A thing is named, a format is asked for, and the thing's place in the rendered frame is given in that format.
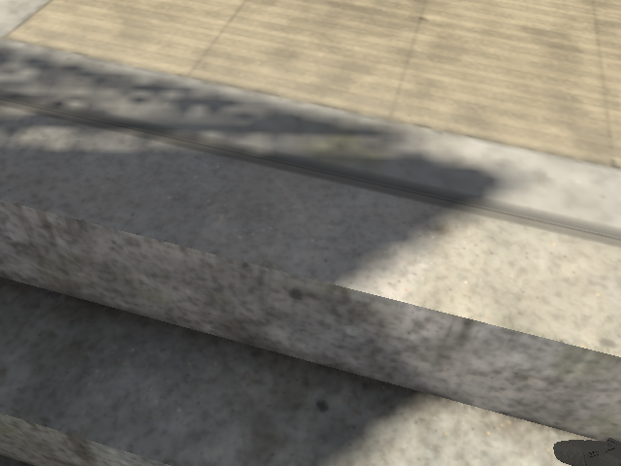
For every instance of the right robot hand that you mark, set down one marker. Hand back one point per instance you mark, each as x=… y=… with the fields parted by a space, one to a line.
x=589 y=453

